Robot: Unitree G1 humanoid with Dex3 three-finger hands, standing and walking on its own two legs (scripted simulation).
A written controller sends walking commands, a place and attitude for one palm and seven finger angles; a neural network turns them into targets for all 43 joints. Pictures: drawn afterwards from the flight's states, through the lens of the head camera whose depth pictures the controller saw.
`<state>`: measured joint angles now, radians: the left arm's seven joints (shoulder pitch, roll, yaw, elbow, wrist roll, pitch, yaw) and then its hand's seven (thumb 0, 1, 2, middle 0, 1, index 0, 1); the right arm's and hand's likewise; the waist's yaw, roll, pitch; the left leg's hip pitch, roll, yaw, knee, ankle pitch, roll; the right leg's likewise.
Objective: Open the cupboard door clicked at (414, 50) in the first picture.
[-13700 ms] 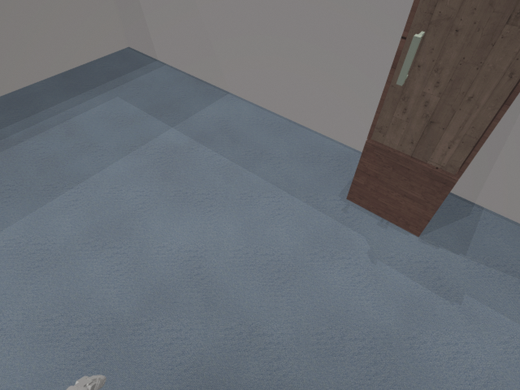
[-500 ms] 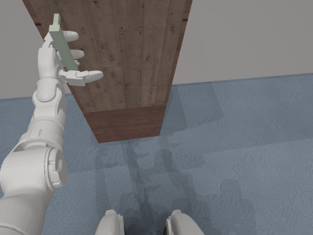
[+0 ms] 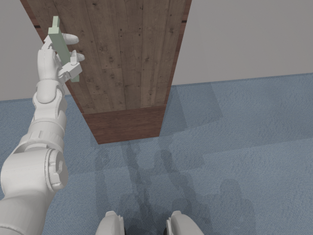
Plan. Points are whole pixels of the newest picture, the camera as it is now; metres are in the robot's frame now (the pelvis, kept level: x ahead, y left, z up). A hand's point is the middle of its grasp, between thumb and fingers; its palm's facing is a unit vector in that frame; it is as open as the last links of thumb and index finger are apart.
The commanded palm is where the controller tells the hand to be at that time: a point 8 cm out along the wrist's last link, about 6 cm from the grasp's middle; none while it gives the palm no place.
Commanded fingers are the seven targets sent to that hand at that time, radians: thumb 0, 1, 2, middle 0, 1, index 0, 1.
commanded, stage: pull the door open along its arc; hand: left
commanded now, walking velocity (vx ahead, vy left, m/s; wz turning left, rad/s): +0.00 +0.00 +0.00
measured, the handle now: (66, 52) +0.56 +0.18 +0.09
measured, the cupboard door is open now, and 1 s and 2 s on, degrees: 0 39 43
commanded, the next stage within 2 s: open thumb and fingers to let go in 1.16 s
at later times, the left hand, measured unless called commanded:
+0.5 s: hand (86, 91) +0.44 +0.13 +0.09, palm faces +0.07 -1.00 +0.06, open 5.7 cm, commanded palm +0.38 +0.18 +0.09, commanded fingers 0.00 0.90 0.90 -0.40 -1.35 -0.40 -1.35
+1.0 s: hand (128, 124) +0.35 +0.04 +0.09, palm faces +0.38 -0.93 -0.02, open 5.8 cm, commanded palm +0.28 +0.07 +0.09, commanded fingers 0.00 0.90 0.90 -0.40 -1.35 -0.40 -1.35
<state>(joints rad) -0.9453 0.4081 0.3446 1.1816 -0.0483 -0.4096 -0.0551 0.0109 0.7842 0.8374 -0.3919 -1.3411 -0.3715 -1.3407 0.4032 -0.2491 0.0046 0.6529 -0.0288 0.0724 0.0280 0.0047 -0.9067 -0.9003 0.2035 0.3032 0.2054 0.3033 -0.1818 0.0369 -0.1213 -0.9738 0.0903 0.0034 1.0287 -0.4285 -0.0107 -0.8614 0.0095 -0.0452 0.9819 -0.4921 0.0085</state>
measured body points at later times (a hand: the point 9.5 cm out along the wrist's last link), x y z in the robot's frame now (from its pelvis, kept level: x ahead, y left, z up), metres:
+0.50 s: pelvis +0.02 +0.00 +0.02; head +0.09 +0.00 +0.46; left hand +0.43 +0.18 +0.09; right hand +0.07 -0.25 -0.10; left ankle +0.02 +0.12 -0.67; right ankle -0.02 -0.13 -0.67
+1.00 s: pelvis +0.02 -0.04 +0.02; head +0.05 -0.05 +0.47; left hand +0.32 +0.08 +0.09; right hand +0.20 -0.24 -0.08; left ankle +0.02 +0.12 -0.67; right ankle -0.02 -0.13 -0.67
